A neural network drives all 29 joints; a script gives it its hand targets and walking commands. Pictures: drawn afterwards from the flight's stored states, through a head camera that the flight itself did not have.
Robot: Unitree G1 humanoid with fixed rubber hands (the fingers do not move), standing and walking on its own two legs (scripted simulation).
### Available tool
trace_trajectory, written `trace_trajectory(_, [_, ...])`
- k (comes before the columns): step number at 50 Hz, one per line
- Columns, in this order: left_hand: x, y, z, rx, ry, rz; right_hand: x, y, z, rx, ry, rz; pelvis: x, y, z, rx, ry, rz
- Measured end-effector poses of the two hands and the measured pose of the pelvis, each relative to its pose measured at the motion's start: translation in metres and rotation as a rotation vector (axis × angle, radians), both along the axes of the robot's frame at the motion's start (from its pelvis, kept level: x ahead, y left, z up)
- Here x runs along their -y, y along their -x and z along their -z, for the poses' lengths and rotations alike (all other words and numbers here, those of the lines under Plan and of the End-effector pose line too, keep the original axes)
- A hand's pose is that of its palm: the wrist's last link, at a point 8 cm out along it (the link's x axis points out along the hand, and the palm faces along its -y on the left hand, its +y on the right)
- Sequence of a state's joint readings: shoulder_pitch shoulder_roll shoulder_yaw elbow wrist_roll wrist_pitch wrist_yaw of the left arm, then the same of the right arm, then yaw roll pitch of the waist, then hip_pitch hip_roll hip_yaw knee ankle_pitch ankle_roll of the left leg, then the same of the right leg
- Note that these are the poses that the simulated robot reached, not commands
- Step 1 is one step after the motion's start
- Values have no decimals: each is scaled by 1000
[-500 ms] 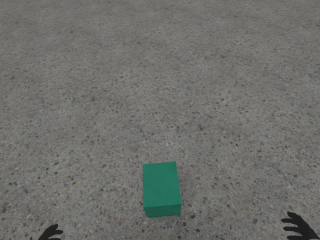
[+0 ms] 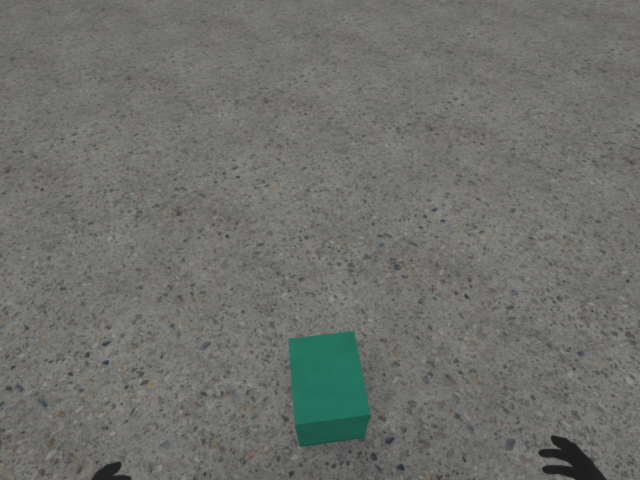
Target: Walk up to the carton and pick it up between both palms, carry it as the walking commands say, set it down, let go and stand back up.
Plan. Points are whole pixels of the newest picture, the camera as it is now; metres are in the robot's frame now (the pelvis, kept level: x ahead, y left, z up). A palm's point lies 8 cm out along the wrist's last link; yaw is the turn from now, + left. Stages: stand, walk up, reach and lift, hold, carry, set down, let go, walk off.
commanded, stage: walk up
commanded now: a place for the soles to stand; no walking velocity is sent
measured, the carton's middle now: (326, 389) +0.45 +0.02 -0.66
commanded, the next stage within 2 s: reach and lift in 1.08 s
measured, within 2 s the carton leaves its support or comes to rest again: neither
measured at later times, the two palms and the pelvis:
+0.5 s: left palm out of the picture +0.12 +0.31 -0.09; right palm out of the picture +0.11 -0.34 -0.10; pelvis +0.02 -0.02 +0.00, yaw +0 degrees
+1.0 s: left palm out of the picture +0.14 +0.30 -0.09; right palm out of the picture +0.14 -0.34 -0.10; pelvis +0.03 -0.02 +0.00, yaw +1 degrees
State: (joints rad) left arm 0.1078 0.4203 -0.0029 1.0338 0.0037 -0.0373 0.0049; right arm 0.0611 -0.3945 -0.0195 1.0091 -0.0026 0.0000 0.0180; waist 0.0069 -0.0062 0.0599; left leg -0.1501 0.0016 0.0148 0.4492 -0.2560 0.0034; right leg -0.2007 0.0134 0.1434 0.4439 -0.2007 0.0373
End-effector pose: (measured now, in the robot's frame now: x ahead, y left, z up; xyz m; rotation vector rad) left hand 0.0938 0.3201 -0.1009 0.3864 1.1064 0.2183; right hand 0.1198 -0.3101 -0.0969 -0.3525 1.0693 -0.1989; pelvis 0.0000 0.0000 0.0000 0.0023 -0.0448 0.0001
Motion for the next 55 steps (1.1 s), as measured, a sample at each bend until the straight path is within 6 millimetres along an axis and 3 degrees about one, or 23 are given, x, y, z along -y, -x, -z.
trace_trajectory(11, [4, -23, -9, 11, -13, 10, 14, -6, -4, -11, 12, 26, 5, -6, -5, -7, -2, -1])
trace_trajectory(27, [15, -31, -10, 1, -19, 12, 31, 8, 3, -63, 20, 45, 17, -21, -4, -7, 2, -7])
trace_trajectory(41, [21, -50, -11, 33, -17, 15, 34, -9, 1, -37, 24, 41, 21, -30, -3, -6, 4, -13])
trace_trajectory(55, [20, -52, -12, 49, -14, 11, 31, -20, -2, -13, 21, 21, 21, -31, -2, -17, 3, -23])
